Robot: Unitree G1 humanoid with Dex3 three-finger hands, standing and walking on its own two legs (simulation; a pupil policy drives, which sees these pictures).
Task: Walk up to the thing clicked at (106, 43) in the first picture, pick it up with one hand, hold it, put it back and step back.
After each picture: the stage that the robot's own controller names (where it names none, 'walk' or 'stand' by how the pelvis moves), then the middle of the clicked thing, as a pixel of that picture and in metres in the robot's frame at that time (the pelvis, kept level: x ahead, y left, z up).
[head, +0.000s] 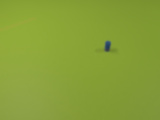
stand; (107, 46) +1.36 -0.25 -0.72
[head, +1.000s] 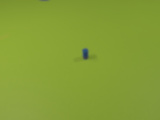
walk; (85, 54) +1.26 +0.11 -0.70
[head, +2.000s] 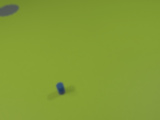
walk; (60, 88) +0.77 +0.29 -0.71
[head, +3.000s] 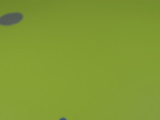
walk; out of the picture +0.48 +0.20 -0.71
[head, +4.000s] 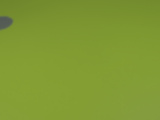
stand; out of the picture +0.37 +0.20 -0.72
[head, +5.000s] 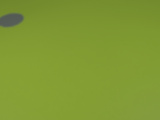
stand; out of the picture +0.35 +0.19 -0.71
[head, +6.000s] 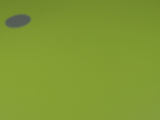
stand; out of the picture +0.34 +0.19 -0.72
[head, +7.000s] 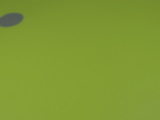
stand; out of the picture +0.33 +0.20 -0.72
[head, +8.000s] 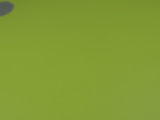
stand; out of the picture +0.34 +0.23 -0.71
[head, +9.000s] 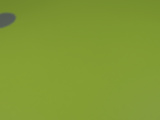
stand; out of the picture +0.28 +0.22 -0.70
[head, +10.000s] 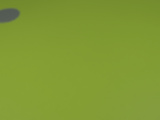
stand; out of the picture +0.32 +0.21 -0.71
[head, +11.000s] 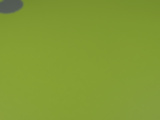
stand; out of the picture +0.32 +0.18 -0.71
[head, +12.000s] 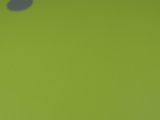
stand; out of the picture +0.33 +0.18 -0.71
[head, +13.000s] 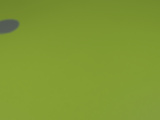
stand; out of the picture +0.27 +0.20 -0.72
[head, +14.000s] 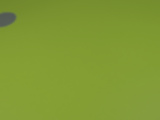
stand; out of the picture +0.30 +0.22 -0.72
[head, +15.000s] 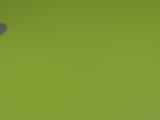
stand; out of the picture +0.28 +0.24 -0.72
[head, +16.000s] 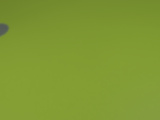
stand; out of the picture +0.30 +0.25 -0.73
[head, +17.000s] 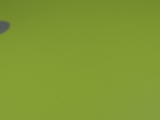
stand; out of the picture +0.31 +0.24 -0.73
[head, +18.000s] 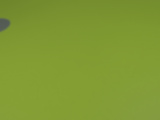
stand; out of the picture +0.30 +0.24 -0.73
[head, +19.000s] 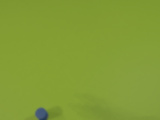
go down; (42, 114) +0.34 +0.24 -0.59
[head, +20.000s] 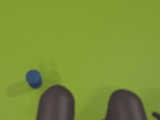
go down; (34, 79) +0.39 +0.25 -0.32
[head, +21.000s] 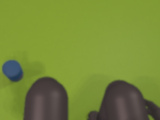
close in; (13, 71) +0.38 +0.27 -0.27
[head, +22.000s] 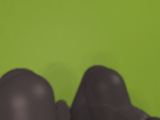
close in; out of the picture +0.37 +0.29 -0.22
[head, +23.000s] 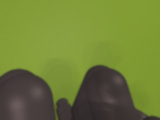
close; out of the picture +0.36 +0.30 -0.22
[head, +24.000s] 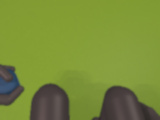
lift; (7, 85) +0.30 +0.27 -0.08
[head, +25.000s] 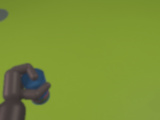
lift; (37, 87) +0.33 +0.17 +0.05
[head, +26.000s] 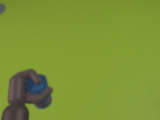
hold; (39, 92) +0.33 +0.17 +0.00
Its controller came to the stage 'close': yes
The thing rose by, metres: 0.71
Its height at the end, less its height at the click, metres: +0.68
